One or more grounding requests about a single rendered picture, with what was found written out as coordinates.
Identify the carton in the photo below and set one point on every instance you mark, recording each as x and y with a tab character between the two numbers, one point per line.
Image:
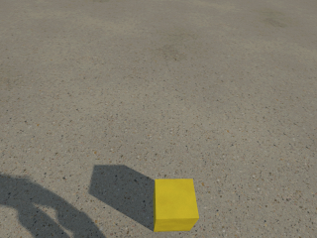
175	205

